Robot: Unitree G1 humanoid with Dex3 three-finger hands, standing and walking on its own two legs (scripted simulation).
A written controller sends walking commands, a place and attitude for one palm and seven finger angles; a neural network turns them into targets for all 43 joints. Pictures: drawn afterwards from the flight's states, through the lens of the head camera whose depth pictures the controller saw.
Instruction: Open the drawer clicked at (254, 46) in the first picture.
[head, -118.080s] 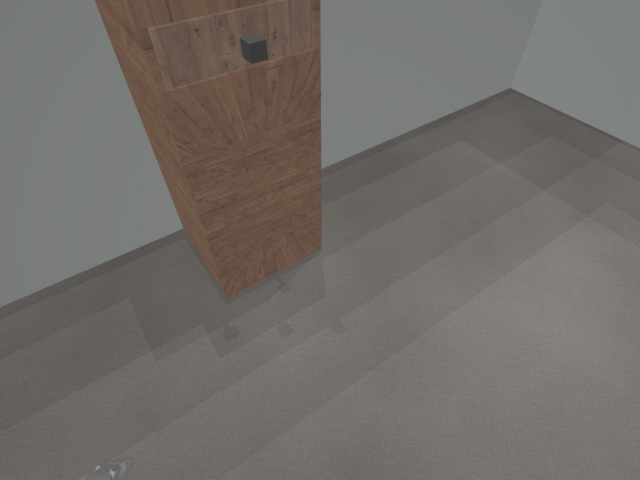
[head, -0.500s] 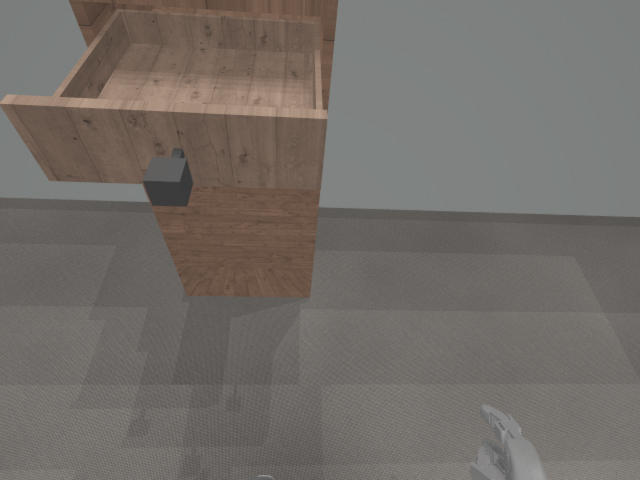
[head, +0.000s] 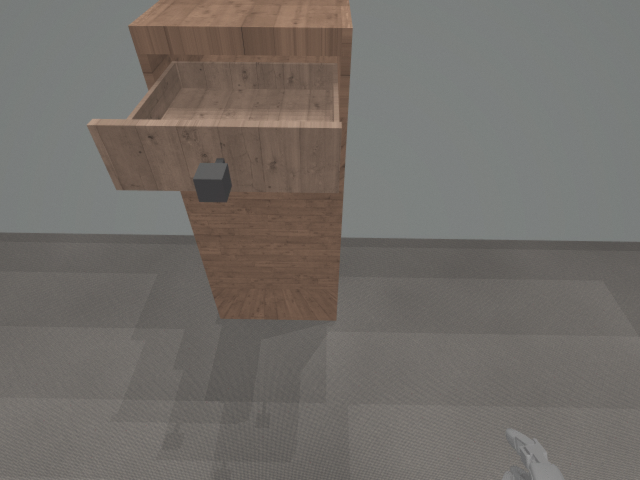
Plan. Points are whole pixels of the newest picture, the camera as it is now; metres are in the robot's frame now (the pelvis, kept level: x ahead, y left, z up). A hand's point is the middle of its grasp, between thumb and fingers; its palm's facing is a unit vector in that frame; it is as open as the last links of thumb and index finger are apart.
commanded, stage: stop stepping back and stand still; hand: left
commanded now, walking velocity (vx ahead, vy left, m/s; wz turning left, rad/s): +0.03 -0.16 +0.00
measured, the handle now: (216, 175) +0.52 +0.19 +0.13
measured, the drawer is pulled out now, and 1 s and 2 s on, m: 0.29 0.29 0.29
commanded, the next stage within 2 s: let the arm hang, fingers relaxed in 0.10 s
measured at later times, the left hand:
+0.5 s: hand out of the picture +0.08 +0.17 -0.15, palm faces +0.04 -0.98 -0.19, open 7.3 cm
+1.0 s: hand out of the picture +0.01 +0.21 -0.15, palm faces +0.04 -0.97 -0.25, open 7.4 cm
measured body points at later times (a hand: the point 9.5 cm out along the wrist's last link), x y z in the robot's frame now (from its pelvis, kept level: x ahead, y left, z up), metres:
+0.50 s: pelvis +0.01 +0.00 -0.01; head +0.02 -0.01 +0.44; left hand +0.08 +0.22 -0.14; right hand +0.10 -0.25 -0.14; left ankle +0.05 +0.15 -0.73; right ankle +0.02 -0.08 -0.73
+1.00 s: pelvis +0.01 +0.03 +0.01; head +0.01 +0.00 +0.46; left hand +0.01 +0.26 -0.13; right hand +0.00 -0.18 -0.16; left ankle +0.05 +0.15 -0.73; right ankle +0.02 -0.08 -0.73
